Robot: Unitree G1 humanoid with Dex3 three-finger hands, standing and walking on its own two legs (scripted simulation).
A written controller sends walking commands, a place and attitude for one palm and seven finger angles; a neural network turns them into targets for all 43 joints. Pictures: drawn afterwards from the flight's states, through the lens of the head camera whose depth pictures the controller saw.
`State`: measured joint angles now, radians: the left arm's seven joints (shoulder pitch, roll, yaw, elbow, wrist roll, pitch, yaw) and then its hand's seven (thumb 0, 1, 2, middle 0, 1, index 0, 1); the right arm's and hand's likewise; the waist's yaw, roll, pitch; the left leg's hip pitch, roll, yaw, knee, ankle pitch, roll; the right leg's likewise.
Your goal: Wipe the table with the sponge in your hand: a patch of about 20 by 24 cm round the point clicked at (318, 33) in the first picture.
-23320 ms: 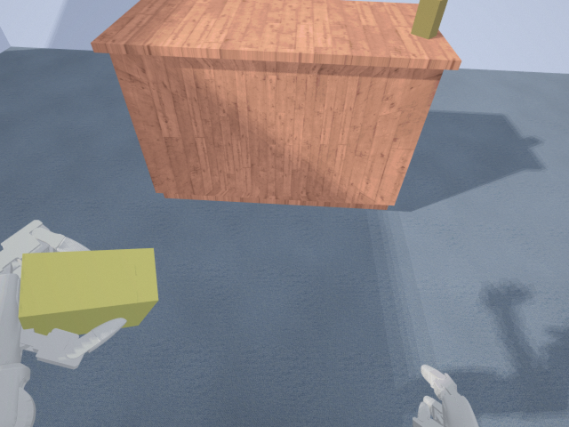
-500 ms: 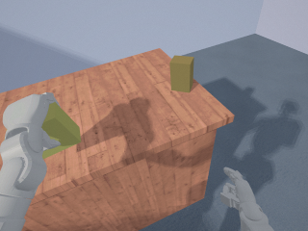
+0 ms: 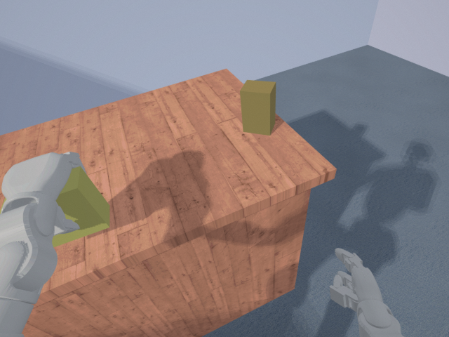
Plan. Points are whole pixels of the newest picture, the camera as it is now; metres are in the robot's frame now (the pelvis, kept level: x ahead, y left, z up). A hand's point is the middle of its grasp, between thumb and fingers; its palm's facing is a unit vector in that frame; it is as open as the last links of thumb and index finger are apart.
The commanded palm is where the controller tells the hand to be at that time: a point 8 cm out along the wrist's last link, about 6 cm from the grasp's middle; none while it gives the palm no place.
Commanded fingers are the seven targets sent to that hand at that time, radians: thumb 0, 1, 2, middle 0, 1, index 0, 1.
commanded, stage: move the sponge above the wiping area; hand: left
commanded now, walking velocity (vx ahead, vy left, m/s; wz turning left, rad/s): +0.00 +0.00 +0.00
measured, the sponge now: (67, 215) +0.25 +0.33 +0.12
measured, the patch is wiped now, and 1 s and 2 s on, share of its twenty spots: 0.00 0.00 0.00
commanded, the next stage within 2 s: none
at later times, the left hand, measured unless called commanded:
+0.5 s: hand (68, 197) +0.27 +0.32 +0.15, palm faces +0.06 -0.06 -1.00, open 9.8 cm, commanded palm +0.24 +0.33 +0.23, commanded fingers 0.00 0.10 1.30 -1.20 -1.60 -1.20 -1.60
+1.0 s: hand (74, 181) +0.30 +0.32 +0.15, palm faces +0.12 -0.05 -0.99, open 9.8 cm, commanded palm +0.26 +0.33 +0.22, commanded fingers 0.00 0.10 1.30 -1.20 -1.60 -1.20 -1.60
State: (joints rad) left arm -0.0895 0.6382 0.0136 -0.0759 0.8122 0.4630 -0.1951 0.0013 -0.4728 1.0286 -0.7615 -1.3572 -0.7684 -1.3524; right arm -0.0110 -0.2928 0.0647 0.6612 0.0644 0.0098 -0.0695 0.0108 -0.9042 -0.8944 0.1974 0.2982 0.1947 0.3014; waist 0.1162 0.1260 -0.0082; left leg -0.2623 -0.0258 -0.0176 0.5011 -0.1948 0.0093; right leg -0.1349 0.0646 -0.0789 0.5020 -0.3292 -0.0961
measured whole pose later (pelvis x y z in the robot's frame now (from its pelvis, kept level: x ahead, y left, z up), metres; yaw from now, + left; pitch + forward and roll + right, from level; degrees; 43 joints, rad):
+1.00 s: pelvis +0.00 +0.03 +0.00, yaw +1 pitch -1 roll +0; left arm -0.23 0.55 -0.08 0.03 0.88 0.41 -0.05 0.00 -0.48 1.03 -0.76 -1.36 -0.77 -1.35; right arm 0.01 -0.26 0.07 0.68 0.05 -0.01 -0.06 0.01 -0.90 -0.89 0.20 0.30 0.20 0.30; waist 0.12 0.10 -0.02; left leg -0.28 -0.05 -0.01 0.48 -0.19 0.04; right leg -0.15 0.04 -0.08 0.48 -0.32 -0.06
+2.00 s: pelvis +0.00 +0.01 +0.00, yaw +0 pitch -2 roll +0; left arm -0.23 0.63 0.06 0.06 0.81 0.43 -0.02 0.00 -0.48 1.03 -0.76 -1.36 -0.77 -1.35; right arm 0.03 -0.27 0.06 0.69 0.07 0.02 -0.05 0.01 -0.90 -0.89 0.20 0.30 0.20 0.30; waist 0.12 0.12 -0.03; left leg -0.26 -0.03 -0.01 0.47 -0.17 0.02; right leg -0.13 0.06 -0.07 0.46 -0.30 -0.08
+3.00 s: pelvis +0.01 +0.02 +0.00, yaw +1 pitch +0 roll +0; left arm -0.22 0.64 0.04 0.10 0.80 0.54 -0.12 0.00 -0.47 1.03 -0.76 -1.37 -0.77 -1.36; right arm 0.02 -0.28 0.07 0.65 0.09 0.05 -0.04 0.01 -0.90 -0.89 0.20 0.30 0.20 0.30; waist 0.10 0.14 -0.05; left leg -0.29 -0.04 -0.02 0.48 -0.19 0.03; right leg -0.14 0.05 -0.08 0.45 -0.31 -0.07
